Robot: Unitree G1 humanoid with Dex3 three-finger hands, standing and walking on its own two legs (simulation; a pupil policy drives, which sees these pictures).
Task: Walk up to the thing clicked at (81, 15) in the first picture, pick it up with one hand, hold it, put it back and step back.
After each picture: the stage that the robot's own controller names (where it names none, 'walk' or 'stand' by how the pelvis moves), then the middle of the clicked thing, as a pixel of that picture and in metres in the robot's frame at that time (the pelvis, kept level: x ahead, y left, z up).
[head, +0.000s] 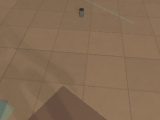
stand; (81, 12) +1.95 +0.02 -0.72
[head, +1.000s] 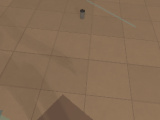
walk; (82, 14) +1.82 +0.11 -0.71
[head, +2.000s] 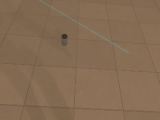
walk; (64, 40) +1.26 +0.20 -0.69
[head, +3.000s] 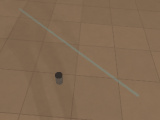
walk; (59, 78) +0.77 +0.22 -0.70
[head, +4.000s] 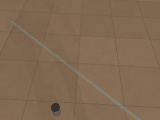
walk; (56, 109) +0.48 +0.21 -0.69
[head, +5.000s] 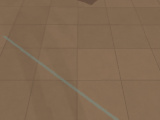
stand; out of the picture +0.30 +0.19 -0.69
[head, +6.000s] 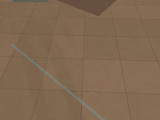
stand; out of the picture +0.26 +0.18 -0.72
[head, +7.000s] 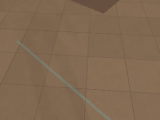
stand; out of the picture +0.27 +0.15 -0.72
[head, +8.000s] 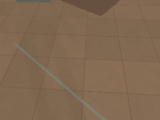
stand; out of the picture +0.27 +0.18 -0.73
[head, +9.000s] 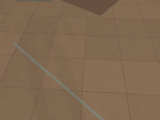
stand; out of the picture +0.26 +0.19 -0.73
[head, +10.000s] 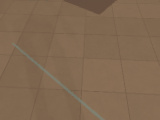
stand; out of the picture +0.26 +0.19 -0.73
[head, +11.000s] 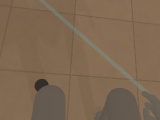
go down; (42, 87) +0.33 +0.19 -0.40
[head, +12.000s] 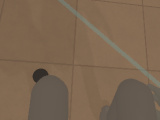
go down; (42, 78) +0.34 +0.20 -0.31
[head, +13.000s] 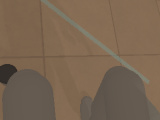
close in; (8, 76) +0.34 +0.21 -0.24
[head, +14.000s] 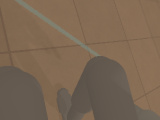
close; out of the picture +0.35 +0.23 -0.22
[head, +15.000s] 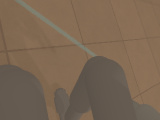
close; out of the picture +0.36 +0.25 -0.21
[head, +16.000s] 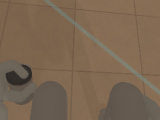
lift; (21, 85) +0.29 +0.22 -0.06
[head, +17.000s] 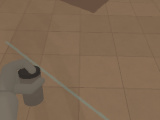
hold; (31, 85) +0.32 +0.18 +0.05
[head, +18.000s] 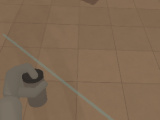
hold; (35, 88) +0.32 +0.17 +0.01
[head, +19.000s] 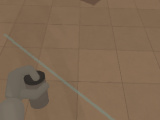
hold; (37, 89) +0.32 +0.17 +0.00
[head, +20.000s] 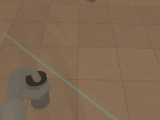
crouch; (38, 90) +0.32 +0.16 +0.00
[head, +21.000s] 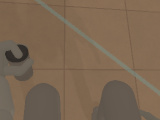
lower; (20, 63) +0.39 +0.20 -0.10
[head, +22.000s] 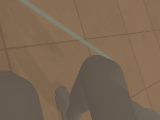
lower; out of the picture +0.39 +0.27 -0.22
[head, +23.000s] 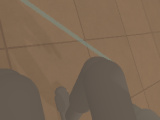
lower; out of the picture +0.38 +0.27 -0.22
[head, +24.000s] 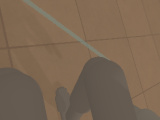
lower; out of the picture +0.38 +0.26 -0.22
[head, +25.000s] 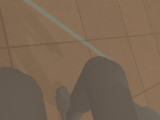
lower; out of the picture +0.37 +0.26 -0.22
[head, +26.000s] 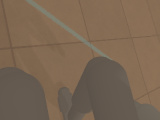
open; out of the picture +0.36 +0.24 -0.22
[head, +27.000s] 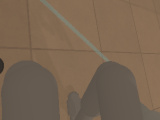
stand; out of the picture +0.34 +0.22 -0.22
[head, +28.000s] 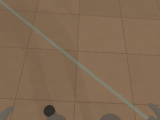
stand; (50, 112) +0.32 +0.18 -0.55
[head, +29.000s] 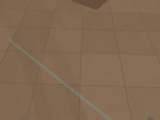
stand; out of the picture +0.29 +0.18 -0.66
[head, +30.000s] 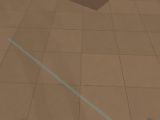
stand; out of the picture +0.30 +0.18 -0.67
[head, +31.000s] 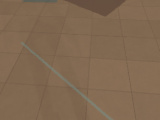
stand; out of the picture +0.31 +0.17 -0.72
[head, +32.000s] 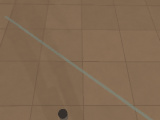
walk; (63, 115) +0.36 +0.13 -0.70
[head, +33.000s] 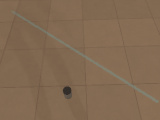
walk; (67, 92) +0.54 +0.15 -0.70
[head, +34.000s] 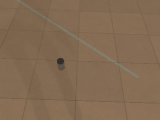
walk; (60, 64) +0.88 +0.19 -0.70
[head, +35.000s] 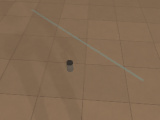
stand; (69, 66) +0.99 +0.15 -0.71
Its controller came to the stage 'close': yes
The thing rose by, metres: 0.72
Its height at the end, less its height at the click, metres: +0.00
